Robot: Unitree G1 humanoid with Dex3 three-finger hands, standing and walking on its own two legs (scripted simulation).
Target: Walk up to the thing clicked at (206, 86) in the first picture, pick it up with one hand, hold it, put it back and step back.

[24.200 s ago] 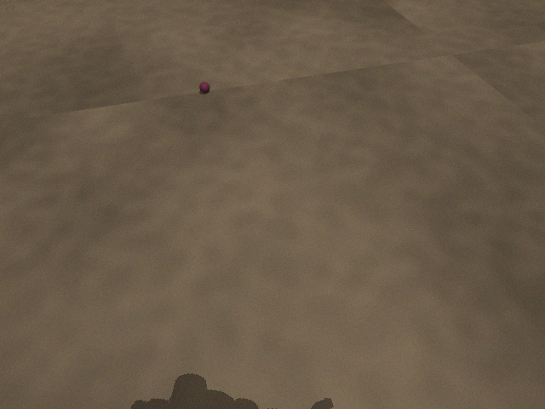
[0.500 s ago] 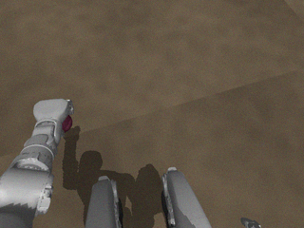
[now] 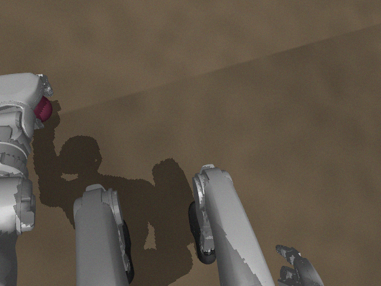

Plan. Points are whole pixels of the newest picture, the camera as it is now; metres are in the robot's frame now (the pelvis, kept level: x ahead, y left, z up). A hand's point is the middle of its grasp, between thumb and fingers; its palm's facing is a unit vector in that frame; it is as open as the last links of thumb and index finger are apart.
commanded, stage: crouch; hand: left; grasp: from above
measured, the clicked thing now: (35, 108) +0.50 +0.26 -0.19
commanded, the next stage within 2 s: lower in 0.92 s
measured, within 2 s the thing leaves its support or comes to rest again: neither
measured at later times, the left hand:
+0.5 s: hand (43, 109) +0.52 +0.26 -0.23, palm faces -0.46 -0.03 -0.88, open 8.7 cm
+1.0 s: hand (47, 108) +0.53 +0.26 -0.26, palm faces -0.47 -0.02 -0.88, open 8.7 cm
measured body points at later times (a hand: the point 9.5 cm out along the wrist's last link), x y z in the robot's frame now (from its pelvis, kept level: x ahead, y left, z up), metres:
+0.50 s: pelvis -0.01 +0.00 -0.07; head +0.26 +0.05 +0.29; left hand +0.54 +0.26 -0.18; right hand +0.00 -0.27 -0.16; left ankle +0.07 +0.13 -0.40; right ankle +0.08 -0.14 -0.40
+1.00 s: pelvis -0.01 +0.00 -0.10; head +0.26 +0.06 +0.25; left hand +0.55 +0.26 -0.21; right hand -0.01 -0.27 -0.19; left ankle +0.07 +0.13 -0.40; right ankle +0.08 -0.14 -0.40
